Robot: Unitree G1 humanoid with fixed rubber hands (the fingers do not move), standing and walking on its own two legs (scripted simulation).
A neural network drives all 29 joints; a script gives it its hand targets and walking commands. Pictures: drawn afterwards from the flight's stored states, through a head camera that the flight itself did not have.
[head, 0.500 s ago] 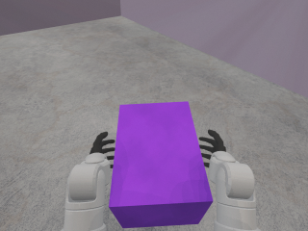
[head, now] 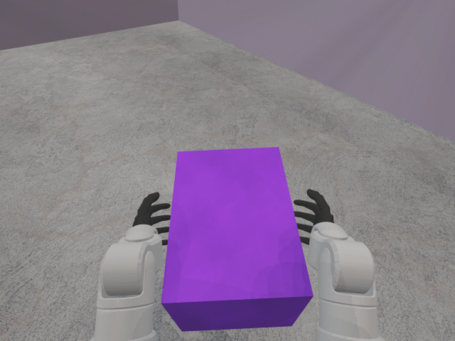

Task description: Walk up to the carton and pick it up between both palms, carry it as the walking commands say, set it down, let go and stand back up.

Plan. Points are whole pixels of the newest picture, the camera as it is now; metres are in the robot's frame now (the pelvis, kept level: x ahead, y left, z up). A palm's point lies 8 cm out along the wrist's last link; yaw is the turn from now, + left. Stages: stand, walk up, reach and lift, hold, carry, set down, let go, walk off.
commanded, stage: carry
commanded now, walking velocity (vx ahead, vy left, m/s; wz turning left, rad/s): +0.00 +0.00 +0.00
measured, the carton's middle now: (232, 235) +0.34 -0.01 +0.02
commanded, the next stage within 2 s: none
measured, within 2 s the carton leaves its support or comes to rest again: neither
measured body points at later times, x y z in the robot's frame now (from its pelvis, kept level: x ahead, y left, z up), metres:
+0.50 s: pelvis +0.00 +0.00 +0.00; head -0.01 +0.01 +0.45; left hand +0.31 +0.15 +0.07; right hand +0.31 -0.14 +0.08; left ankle +0.03 +0.09 -0.73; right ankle +0.04 -0.10 -0.73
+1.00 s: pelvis +0.00 +0.00 +0.00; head -0.01 +0.01 +0.45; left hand +0.31 +0.15 +0.05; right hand +0.31 -0.14 +0.07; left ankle +0.03 +0.09 -0.73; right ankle +0.04 -0.10 -0.73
